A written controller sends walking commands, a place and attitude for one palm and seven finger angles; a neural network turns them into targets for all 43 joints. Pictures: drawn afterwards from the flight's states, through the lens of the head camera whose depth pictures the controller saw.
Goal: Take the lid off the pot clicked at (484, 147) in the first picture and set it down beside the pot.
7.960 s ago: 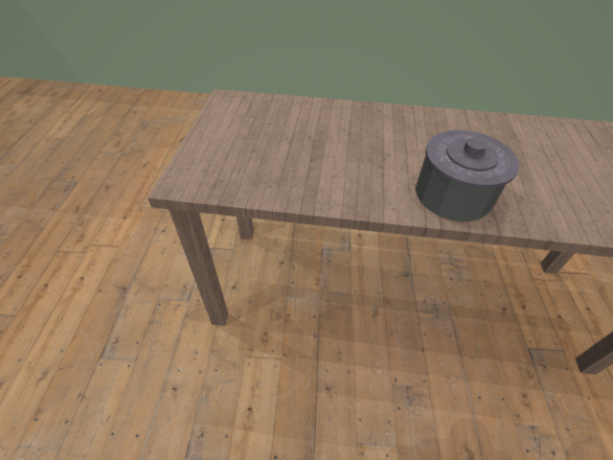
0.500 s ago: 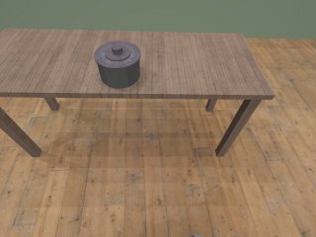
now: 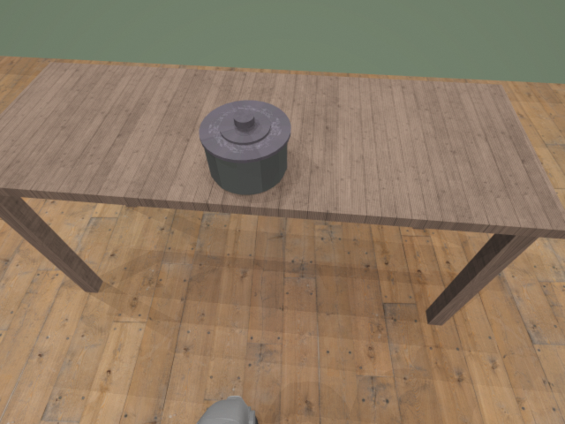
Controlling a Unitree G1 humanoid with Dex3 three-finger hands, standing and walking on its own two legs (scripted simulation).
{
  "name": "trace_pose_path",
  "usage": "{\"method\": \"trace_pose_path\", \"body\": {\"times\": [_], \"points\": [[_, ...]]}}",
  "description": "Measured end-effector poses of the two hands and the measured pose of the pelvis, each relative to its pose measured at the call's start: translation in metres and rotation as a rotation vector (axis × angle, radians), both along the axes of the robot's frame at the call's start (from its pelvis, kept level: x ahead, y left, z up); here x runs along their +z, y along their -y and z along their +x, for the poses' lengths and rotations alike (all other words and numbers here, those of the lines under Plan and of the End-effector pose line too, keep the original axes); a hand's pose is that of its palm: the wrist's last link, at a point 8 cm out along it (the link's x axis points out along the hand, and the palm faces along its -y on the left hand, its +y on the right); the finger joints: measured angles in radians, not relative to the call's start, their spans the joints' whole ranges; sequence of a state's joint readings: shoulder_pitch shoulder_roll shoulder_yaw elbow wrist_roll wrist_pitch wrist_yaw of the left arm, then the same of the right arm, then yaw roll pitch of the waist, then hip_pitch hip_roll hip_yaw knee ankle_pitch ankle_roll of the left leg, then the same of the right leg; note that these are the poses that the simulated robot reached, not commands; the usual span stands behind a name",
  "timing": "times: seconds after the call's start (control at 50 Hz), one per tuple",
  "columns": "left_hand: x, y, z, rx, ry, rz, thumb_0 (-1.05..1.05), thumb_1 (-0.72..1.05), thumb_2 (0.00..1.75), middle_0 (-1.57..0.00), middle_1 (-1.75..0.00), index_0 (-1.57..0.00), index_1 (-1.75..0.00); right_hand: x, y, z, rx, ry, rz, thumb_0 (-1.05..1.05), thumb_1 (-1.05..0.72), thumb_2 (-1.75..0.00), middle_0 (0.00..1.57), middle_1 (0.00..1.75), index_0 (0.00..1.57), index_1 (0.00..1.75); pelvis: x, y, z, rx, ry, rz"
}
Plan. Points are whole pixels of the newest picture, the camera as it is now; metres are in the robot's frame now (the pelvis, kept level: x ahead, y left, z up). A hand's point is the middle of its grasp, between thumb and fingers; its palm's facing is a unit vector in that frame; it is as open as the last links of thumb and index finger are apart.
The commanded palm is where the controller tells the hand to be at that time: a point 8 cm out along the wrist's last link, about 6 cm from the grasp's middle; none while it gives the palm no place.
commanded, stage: take the last steps up to it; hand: left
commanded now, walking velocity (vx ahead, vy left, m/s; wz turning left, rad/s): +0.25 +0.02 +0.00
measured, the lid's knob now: (244, 119) +0.65 +0.15 +0.03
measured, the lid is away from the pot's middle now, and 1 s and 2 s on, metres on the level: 0.00 0.00 0.00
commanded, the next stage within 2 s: come to a stop and stand still in 0.24 s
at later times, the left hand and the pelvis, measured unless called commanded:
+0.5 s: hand (194, 324) +0.29 +0.20 -0.16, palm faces -0.01 -0.97 -0.22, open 7.4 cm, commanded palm none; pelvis +0.18 +0.02 -0.01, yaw +0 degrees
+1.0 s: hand (131, 389) +0.17 +0.28 -0.17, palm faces +0.05 -0.97 -0.22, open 7.4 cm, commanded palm none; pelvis +0.15 +0.08 +0.01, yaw -1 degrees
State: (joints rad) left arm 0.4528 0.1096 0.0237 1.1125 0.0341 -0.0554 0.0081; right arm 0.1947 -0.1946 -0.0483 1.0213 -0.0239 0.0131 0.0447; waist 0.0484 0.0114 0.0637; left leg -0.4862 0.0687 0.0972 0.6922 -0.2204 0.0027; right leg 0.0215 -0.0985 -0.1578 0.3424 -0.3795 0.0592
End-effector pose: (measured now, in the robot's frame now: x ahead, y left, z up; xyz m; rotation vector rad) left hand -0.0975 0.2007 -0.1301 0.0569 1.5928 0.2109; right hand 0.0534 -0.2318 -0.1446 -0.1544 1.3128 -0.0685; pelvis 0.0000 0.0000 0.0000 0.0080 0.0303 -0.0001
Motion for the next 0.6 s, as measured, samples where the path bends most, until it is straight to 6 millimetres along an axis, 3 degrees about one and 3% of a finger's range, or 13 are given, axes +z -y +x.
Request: {"method": "trace_pose_path", "body": {"times": [0.06,0.12,0.26,0.34,0.42,0.5,0.6], "points": [[-0.016,-0.018,0.011,0.015,-0.066,-0.019,0.01,0.91,0.89,-0.20,-0.30,-0.20,-0.30,-0.007,-0.021,0.047,0.020,0.073,-0.023,0.01,-0.91,-0.90,0.20,0.30,0.20,0.30,-0.015,-0.019,0.028,-0.001,0.003,-0.007],[-0.021,-0.040,0.048,-0.005,-0.061,-0.012,0.01,0.91,0.89,-0.20,-0.30,-0.20,-0.30,-0.002,-0.037,0.072,0.006,0.115,-0.036,0.00,-0.91,-0.90,0.20,0.30,0.20,0.30,-0.013,-0.030,0.047,-0.010,0.017,-0.007],[-0.010,-0.074,0.199,-0.086,0.210,0.037,0.01,0.91,0.90,-0.20,-0.30,-0.19,-0.30,0.019,-0.039,0.094,-0.048,0.101,-0.079,-0.02,-0.95,-0.90,0.20,0.30,0.20,0.30,0.006,-0.040,0.094,-0.017,0.012,-0.002],[0.000,-0.075,0.277,-0.124,0.345,0.051,0.01,0.92,0.90,-0.20,-0.30,-0.19,-0.30,0.016,-0.041,0.096,-0.061,0.042,-0.061,-0.01,-0.94,-0.90,0.20,0.30,0.20,0.30,0.008,-0.040,0.122,-0.012,0.014,0.003],[0.005,-0.065,0.339,-0.168,0.426,0.061,0.01,0.92,0.90,-0.20,-0.30,-0.19,-0.30,0.006,-0.043,0.098,-0.084,-0.025,-0.032,0.00,-0.92,-0.90,0.20,0.30,0.20,0.30,0.005,-0.033,0.150,-0.003,0.028,0.005],[-0.001,-0.050,0.376,-0.201,0.462,0.074,0.00,0.91,0.90,-0.20,-0.30,-0.19,-0.30,-0.013,-0.040,0.104,-0.121,-0.090,-0.002,0.00,-0.92,-0.90,0.20,0.30,0.20,0.30,-0.008,-0.023,0.177,-0.006,0.037,0.008],[-0.003,-0.042,0.377,-0.201,0.417,0.066,0.00,0.91,0.89,-0.20,-0.30,-0.19,-0.30,-0.015,-0.037,0.123,-0.147,-0.112,-0.011,0.00,-0.91,-0.90,0.20,0.30,0.20,0.30,-0.006,-0.025,0.181,0.001,0.033,0.003]]}}
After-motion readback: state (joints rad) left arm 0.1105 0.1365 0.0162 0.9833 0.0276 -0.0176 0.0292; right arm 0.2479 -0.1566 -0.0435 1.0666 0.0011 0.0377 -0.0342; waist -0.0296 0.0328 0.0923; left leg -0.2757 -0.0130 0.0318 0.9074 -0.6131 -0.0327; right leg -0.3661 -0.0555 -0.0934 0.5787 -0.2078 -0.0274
